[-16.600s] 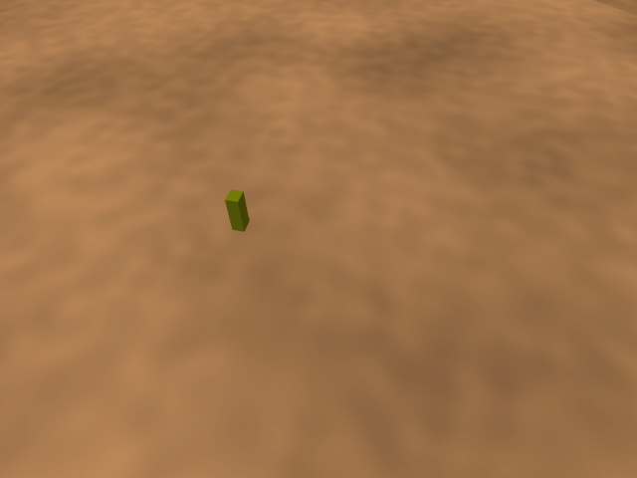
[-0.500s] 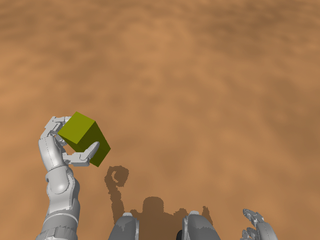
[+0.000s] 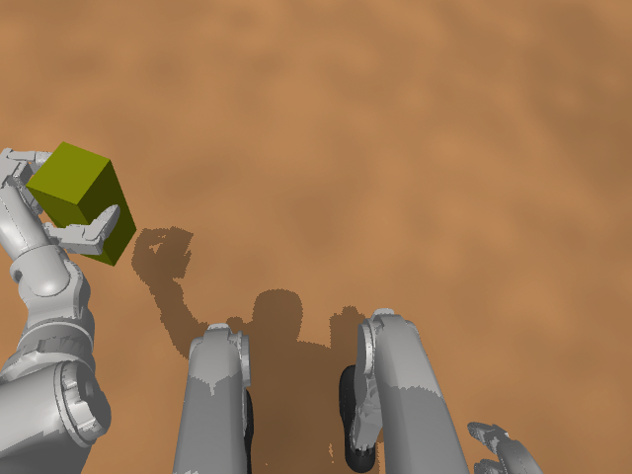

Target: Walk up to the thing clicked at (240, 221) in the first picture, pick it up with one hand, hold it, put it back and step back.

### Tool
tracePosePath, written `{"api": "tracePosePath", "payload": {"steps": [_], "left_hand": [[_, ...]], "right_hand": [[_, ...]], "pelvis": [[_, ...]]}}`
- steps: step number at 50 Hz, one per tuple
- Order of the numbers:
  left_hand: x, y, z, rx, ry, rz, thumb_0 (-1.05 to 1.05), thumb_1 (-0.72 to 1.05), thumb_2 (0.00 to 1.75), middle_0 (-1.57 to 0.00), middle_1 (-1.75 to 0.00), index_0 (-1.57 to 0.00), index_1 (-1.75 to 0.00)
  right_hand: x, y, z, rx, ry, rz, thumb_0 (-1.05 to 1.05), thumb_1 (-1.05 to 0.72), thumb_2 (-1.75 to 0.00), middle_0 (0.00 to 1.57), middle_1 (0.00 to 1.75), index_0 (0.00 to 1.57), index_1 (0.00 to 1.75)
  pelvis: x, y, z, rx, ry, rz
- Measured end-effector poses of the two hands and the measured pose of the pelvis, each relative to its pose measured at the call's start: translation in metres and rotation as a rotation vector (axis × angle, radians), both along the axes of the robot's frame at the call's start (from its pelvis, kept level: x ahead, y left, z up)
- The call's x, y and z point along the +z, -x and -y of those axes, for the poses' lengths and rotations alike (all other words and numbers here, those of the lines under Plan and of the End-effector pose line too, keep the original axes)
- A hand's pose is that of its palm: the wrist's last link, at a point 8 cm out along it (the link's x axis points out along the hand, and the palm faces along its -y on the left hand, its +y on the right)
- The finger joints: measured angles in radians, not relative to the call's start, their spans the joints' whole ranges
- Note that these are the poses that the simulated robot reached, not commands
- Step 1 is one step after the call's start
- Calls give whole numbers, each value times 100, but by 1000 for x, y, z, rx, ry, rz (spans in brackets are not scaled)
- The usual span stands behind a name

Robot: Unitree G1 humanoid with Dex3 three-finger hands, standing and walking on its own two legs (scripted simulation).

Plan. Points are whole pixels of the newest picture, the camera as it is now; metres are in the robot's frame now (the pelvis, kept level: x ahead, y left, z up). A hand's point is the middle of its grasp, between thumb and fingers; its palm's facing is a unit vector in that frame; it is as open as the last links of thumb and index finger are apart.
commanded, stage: crouch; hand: left
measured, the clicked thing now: (91, 211) +0.45 +0.28 -0.09
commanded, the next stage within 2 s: lower in 1.18 s
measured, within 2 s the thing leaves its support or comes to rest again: neither
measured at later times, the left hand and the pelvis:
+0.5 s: hand (109, 218) +0.48 +0.30 -0.19, palm faces +0.49 -0.87 -0.06, open 10.3 cm; pelvis -0.03 +0.01 -0.13, yaw -4 degrees
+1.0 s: hand (117, 231) +0.48 +0.31 -0.25, palm faces +0.46 -0.89 -0.07, open 10.2 cm; pelvis -0.03 +0.02 -0.17, yaw -7 degrees
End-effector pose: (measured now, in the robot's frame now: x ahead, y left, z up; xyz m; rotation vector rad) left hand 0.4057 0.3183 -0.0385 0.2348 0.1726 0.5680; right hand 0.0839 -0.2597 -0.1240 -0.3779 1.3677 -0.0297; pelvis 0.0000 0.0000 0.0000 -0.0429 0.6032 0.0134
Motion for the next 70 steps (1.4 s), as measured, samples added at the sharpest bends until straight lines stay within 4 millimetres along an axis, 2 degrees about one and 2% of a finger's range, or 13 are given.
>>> {"api": "tracePosePath", "payload": {"steps": [7,14,22,30,38,47,60,70], "left_hand": [[-51,-13,-7,3,22,30,-1,-61,127,-70,-134,-72,-131],[-91,-25,-6,-25,87,100,-1,-61,127,-70,-134,-71,-132],[-131,-27,-9,-50,139,143,-1,-61,127,-71,-133,-72,-131],[-158,-26,-21,-77,141,162,-1,-59,125,-72,-130,-73,-128],[-181,-25,-26,-85,148,147,-1,-56,121,-71,-127,-73,-125],[-202,-26,-27,-82,150,145,-1,-54,120,-71,-126,-72,-123],[-223,-30,-29,-100,138,136,-1,-55,121,-71,-127,-73,-124],[-235,-30,-31,-106,146,134,-1,-57,123,-72,-127,-74,-125]], "right_hand": [[-37,36,10,-9,45,-83,0,-86,-89,20,29,21,30],[-64,57,14,-16,84,-109,0,-86,-89,20,29,21,30],[-91,62,10,12,96,-114,0,-86,-89,20,29,21,30],[-111,57,5,62,107,-113,0,-86,-89,20,30,21,30],[-121,52,4,108,119,-121,0,-86,-89,20,30,21,30],[-123,55,6,136,141,-142,0,-86,-89,20,30,21,30],[-121,61,8,160,165,-180,0,-86,-89,20,30,21,30],[-120,58,8,185,179,-181,0,-86,-89,20,30,21,30]], "pelvis": [[-48,11,-1,-6,15,1],[-86,20,-5,-14,34,21],[-119,26,-9,-22,58,54],[-144,29,-12,-28,82,87],[-159,31,-15,-31,103,113],[-169,31,-17,-39,123,136],[-178,31,-19,-49,144,157],[-182,31,-21,-54,156,170]]}}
